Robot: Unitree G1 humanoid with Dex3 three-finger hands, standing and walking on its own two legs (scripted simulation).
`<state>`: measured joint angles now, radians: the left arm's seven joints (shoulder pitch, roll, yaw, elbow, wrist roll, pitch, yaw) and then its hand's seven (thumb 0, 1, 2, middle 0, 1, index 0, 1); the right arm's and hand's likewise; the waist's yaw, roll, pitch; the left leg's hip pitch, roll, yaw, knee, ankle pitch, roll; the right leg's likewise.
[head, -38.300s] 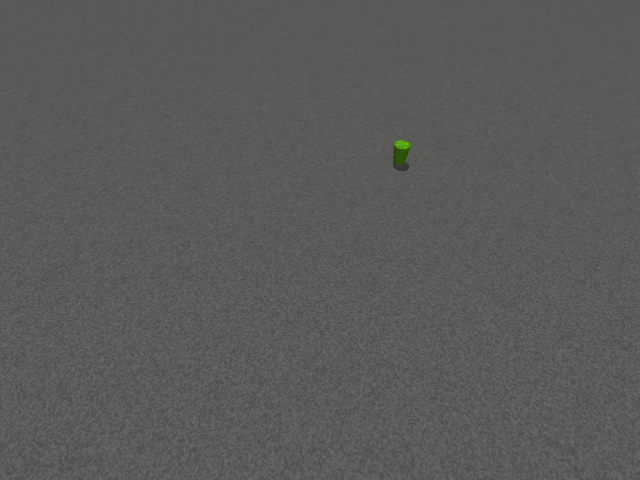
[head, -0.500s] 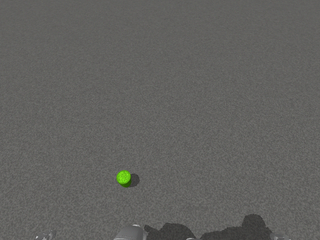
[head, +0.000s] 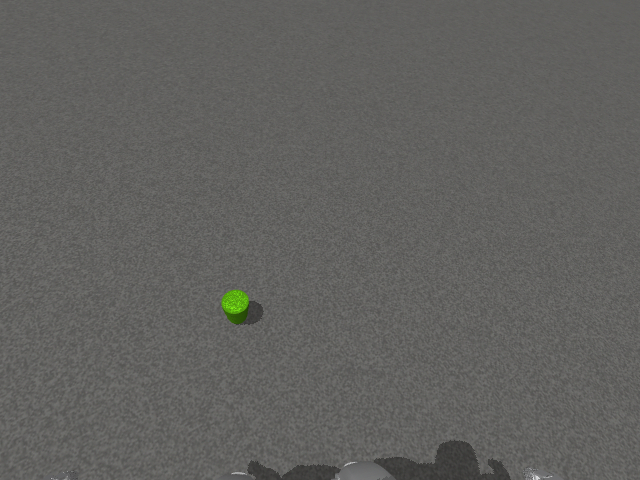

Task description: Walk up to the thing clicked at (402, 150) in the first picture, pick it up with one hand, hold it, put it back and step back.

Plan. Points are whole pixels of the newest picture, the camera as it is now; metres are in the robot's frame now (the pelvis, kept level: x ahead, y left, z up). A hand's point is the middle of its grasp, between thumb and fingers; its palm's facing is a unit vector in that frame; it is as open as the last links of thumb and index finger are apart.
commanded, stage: step back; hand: left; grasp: from above
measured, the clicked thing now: (236, 308) +0.67 +0.22 -0.72
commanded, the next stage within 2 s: stand in 1.96 s
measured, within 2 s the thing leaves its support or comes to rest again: neither
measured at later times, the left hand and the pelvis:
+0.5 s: hand out of the picture -0.05 +0.24 -0.14, palm faces +0.06 -0.90 -0.43, open 7.4 cm; pelvis -0.18 -0.04 -0.02, yaw +5 degrees
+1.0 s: hand out of the picture -0.28 +0.21 -0.14, palm faces +0.03 -0.91 -0.42, open 7.4 cm; pelvis -0.31 -0.06 +0.00, yaw +0 degrees
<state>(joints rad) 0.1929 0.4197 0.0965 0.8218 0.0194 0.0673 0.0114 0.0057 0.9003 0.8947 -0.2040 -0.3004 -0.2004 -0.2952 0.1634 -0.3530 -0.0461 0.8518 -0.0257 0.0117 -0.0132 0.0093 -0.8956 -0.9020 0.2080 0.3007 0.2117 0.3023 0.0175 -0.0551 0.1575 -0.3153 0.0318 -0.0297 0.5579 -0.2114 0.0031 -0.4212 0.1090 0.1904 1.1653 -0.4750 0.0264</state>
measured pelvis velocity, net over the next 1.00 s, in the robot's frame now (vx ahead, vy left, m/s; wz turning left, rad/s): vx -0.31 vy -0.06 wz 0.01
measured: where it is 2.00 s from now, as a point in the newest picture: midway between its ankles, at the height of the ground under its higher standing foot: outside the picture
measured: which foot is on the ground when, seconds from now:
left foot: down 0.00-0.16, up 0.18-0.48, down 0.50-0.86, up 0.88-1.00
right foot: up 0.00-0.10, down 0.12-0.52, up 0.54-0.82, down 0.84-1.00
